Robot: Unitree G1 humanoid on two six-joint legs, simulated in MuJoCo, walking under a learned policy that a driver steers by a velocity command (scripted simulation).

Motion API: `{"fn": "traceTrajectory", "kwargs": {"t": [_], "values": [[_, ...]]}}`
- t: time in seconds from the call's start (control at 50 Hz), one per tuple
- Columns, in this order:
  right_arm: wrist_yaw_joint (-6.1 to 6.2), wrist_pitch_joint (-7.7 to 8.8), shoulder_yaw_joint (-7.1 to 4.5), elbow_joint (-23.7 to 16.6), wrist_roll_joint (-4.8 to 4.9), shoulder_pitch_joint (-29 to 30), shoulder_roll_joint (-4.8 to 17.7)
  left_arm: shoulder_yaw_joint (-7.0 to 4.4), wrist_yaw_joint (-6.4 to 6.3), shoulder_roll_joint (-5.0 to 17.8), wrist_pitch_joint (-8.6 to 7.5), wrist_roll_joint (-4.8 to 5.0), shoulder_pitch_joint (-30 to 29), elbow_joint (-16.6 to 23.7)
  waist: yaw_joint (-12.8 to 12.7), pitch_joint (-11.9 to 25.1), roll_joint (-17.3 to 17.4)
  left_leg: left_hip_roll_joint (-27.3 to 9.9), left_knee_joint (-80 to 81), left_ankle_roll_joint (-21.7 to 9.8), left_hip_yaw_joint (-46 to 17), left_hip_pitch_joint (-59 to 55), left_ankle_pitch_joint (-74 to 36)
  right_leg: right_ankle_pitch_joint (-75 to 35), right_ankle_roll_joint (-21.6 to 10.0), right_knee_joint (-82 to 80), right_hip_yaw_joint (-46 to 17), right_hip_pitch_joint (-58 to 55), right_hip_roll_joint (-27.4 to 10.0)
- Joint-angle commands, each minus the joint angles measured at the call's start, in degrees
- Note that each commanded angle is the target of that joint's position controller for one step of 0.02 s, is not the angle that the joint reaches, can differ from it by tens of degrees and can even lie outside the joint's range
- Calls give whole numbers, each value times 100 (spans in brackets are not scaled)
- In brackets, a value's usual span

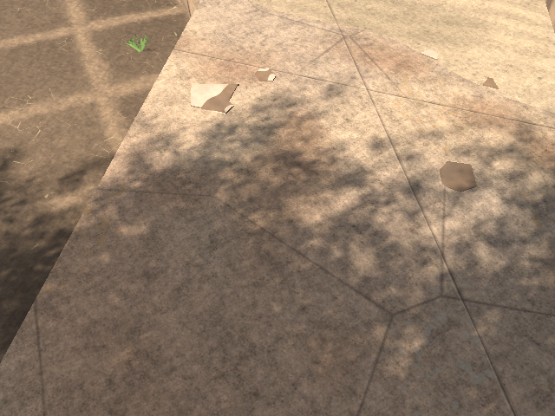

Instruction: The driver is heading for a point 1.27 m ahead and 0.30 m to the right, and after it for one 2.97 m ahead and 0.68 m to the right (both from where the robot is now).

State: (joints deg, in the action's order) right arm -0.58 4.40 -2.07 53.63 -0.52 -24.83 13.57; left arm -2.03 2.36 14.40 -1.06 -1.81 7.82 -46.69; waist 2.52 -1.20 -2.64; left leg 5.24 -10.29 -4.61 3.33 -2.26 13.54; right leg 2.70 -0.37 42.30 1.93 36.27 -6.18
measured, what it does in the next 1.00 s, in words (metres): walks ahead: right foot, then left foot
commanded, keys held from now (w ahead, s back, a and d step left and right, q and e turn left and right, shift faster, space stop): w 0.68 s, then w+e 0.32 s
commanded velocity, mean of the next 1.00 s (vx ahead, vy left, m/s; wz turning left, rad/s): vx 0.50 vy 0.00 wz -0.08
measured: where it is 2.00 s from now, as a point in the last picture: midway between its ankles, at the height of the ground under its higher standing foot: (327, 223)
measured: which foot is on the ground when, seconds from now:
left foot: down 0.00-0.16, up 0.18-0.68, down 0.70-1.00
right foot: up 0.00-0.12, down 0.14-0.72, up 0.74-1.00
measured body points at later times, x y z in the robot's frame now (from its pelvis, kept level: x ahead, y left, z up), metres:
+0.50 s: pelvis +0.27 -0.05 +0.00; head +0.29 -0.06 +0.45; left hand +0.24 +0.20 -0.14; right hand +0.40 -0.29 -0.13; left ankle +0.41 +0.11 -0.69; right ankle +0.22 -0.11 -0.74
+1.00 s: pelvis +0.54 +0.01 +0.00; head +0.56 +0.02 +0.45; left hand +0.65 +0.25 -0.14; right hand +0.51 -0.25 -0.13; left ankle +0.51 +0.07 -0.74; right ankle +0.62 -0.16 -0.67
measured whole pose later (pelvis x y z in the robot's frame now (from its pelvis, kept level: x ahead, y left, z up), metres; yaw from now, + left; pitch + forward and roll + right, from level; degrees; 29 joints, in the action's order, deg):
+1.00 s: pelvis +0.54 +0.01 +0.00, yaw -7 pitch -1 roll +1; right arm 0.5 5.9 -2.6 57.2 -0.9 -21.0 11.8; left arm -3.6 2.0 13.7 -0.5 -1.4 12.3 -54.2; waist 0.4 -2.3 -2.4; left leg 2.7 -14.0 -4.6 11.9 1.9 12.0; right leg 5.4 -3.1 57.2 -0.6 36.6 -5.6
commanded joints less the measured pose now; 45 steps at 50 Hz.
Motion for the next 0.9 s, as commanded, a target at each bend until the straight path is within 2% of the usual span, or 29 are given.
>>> {"fn": "traceTrajectory", "kwargs": {"t": [0.02, 0.06, 0.1, 0.12, 0.14, 0.16, 0.18, 0.2, 0.22, 0.24, 0.26, 0.28, 0.34, 0.38, 0.44, 0.5, 0.58, 0.64, 0.66, 0.68, 0.7, 0.72, 0.74, 0.76, 0.78, 0.8, 0.82, 0.84, 0.9], "values": [[47, 72, -156, -109, -27, -187, 813, -18, -6, 292, -94, 17, -731, 541, 29, -471, 614, -1669, 264, -680, -680, 137, -2321, -178, -122, -543, 136, -1, 149], [84, 54, -167, -17, -51, -210, 874, -33, -20, 350, -122, 13, -808, 603, -9, -507, 608, -1795, 77, -627, -682, -158, -2731, 96, -280, -792, 164, -128, 242], [115, 45, -181, 30, -73, -70, 960, -75, -65, 422, -166, 11, -470, 523, -218, -338, 645, -1808, -478, -504, -572, -308, -3967, 539, -474, -1031, 280, -774, 484], [119, 29, -195, 54, -86, 9, 1018, -128, -111, 502, -200, -1, 83, 347, -469, -29, 641, -1720, -1187, -421, -469, -305, -4714, 697, -586, -1193, 372, -1475, 694], [117, 7, -176, 62, -75, 62, 985, -202, -170, 626, -259, -50, 1057, 11, -877, 514, 456, -1453, -2353, -305, -239, 46, -4672, 524, -741, -1496, 390, -2698, 777], [114, 21, -97, -103, -36, 7, 763, -329, -248, 1092, -301, -181, 2104, -199, -1199, 1272, -88, -1144, -4098, -191, -25, 1184, -2867, 973, -1037, -1571, -892, -4224, -404], [52, 29, -4, -158, 139, -713, 188, -482, -239, 1696, -275, -166, 2262, -268, -812, 1853, -1536, 63, -6081, 40, 3, 3202, 1442, 1331, -1819, -2357, -3831, -5515, -1889], [86, 4, -130, -109, -32, -236, 744, -415, -195, 1314, -222, 65, 1736, -199, -743, 1391, -487, -239, -6476, -76, -832, 3703, 1447, 1628, -1649, -2666, -3939, -5006, -1595], [53, 28, -153, -223, -18, 167, 748, -317, -184, 956, -226, 104, 1136, -110, -530, 596, -170, -535, -6344, -106, -778, 3821, 893, 1505, -1501, -2718, -2955, -4190, -1426], [34, 49, -120, -251, -11, 377, 638, -235, -161, 643, -260, 76, 867, -107, -421, 259, 94, -745, -6025, -96, -714, 3657, 527, 915, -1366, -2920, -2362, -3584, -1171], [17, -3, -115, -232, -62, 420, 554, -192, -171, 515, -299, 89, 784, -160, -287, 77, 12, -893, -5736, -52, -667, 3440, 386, 504, -1209, -3040, -1873, -3198, -919], [-15, -83, -92, -185, -132, 295, 478, -150, -184, 386, -329, 102, 754, -241, -148, 55, -118, -972, -5540, 21, -623, 3150, 299, 232, -1097, -3165, -1504, -2896, -736], [-98, -213, -69, -204, -163, 458, 333, -172, -183, 495, -451, 139, 1107, -469, -80, 2, -77, -1034, -5249, 179, -446, 3204, 63, -337, -1180, -3401, -1083, -2765, -626], [-122, -248, -60, -348, -167, 951, 337, -188, -186, 556, -468, 146, 1282, -578, -146, -193, -40, -1156, -4855, 289, -344, 3638, -328, -261, -1207, -3605, -904, -2842, -572], [-136, -240, -26, -566, -136, 1675, 302, -162, -181, 497, -452, 153, 1529, -723, -297, -368, -32, -1199, -3944, 409, -199, 3943, -890, -468, -1149, -3690, -627, -3033, -415], [-143, -212, 35, -719, -101, 2235, 209, -158, -190, 531, -456, 143, 1760, -848, -452, -408, -71, -1067, -3061, 408, -26, 3753, -1306, -840, -1085, -3633, -421, -3214, -369], [-116, -178, 32, -882, -93, 2688, 286, -156, -243, 563, -424, 90, 2034, -1034, -562, -478, -119, -924, -2455, 245, 39, 3683, -1213, -1370, -1071, -3389, -399, -3831, -586], [-82, -115, -27, -867, -103, 2476, 398, -185, -300, 661, -388, 52, 1879, -1093, -361, -391, -155, -728, -2117, -10, 90, 3186, -613, -2452, -964, -2850, -342, -4178, -729], [-49, -83, -74, -734, -113, 2049, 463, -196, -309, 705, -375, 42, 1784, -1099, -165, -172, -171, -550, -1978, -116, 162, 2610, -415, -3198, -890, -2324, -269, -4182, -690], [-5, -30, -141, -436, -147, 1192, 541, -189, -302, 696, -348, 56, 1694, -1102, 211, 258, -13, -375, -1596, -255, 262, 1585, -564, -3477, -784, -1326, -76, -3992, -483], [65, 38, -259, -156, -271, 155, 878, -123, -286, 526, -353, 99, 1713, -1005, 546, 905, 329, -1026, -1533, -505, -461, 15, -361, -2322, -672, 104, 36, -2976, -216], [104, 32, -436, -118, -372, -429, 1533, 22, -229, -91, -358, 327, 2290, -828, 420, 1723, 1619, -2826, -1075, -1159, -3147, -1689, 437, 941, -373, 2341, 413, -913, 743], [58, -49, -415, -156, -143, -93, 1362, -135, -271, 445, -325, 184, 2130, -931, 356, 1692, 1150, -2997, -476, -1200, -4037, -1297, 608, 2629, -474, 3023, -381, -345, 894], [50, -67, -325, -243, -64, 557, 1035, -192, -263, 526, -307, 153, 1692, -832, 87, 770, 777, -2770, -390, -995, -3031, -449, 853, 2172, -535, 3085, -557, -136, 527], [26, -26, -226, -303, -62, 960, 642, -162, -227, 401, -321, 156, 1473, -808, -41, 264, 551, -2512, -107, -800, -2335, 321, 585, 1722, -534, 2779, -543, -259, 290], [37, 18, -175, -287, -66, 1119, 456, -168, -206, 294, -274, 128, 1421, -841, -176, 4, 599, -2258, 76, -556, -1777, 764, 270, 1502, -517, 2502, -510, -452, 160], [68, 61, -133, -218, -43, 1145, 328, -164, -170, 228, -190, 36, 1506, -877, -312, -126, 728, -2048, 193, -386, -1319, 1098, -110, 1361, -455, 2316, -506, -672, 72], [82, 113, -122, -170, -51, 1071, 304, -158, -127, 135, -113, 4, 1576, -923, -367, -103, 746, -1978, 244, -334, -1025, 1208, -429, 1246, -412, 2310, -471, -808, 76], [96, 241, -164, -28, -14, 760, 450, -178, -57, 77, 8, 30, 1175, -766, -416, -191, 633, -1909, 364, -318, -420, 1080, -1108, 754, -323, 2186, -388, -353, 15]]}}
Keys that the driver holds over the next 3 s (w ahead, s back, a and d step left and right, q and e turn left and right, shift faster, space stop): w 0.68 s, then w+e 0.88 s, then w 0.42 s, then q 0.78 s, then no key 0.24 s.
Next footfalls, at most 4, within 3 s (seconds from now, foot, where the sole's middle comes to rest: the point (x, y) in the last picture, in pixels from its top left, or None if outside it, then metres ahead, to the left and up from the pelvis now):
0.14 right None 0.26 -0.12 -0.78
0.70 left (243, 392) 0.55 0.07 -0.78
1.26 right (315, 298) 0.81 -0.12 -0.78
1.78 left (303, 199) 1.17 -0.12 -0.78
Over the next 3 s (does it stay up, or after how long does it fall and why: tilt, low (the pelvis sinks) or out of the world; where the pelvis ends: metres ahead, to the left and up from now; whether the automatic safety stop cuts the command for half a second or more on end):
stays up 1.18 -0.22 0.00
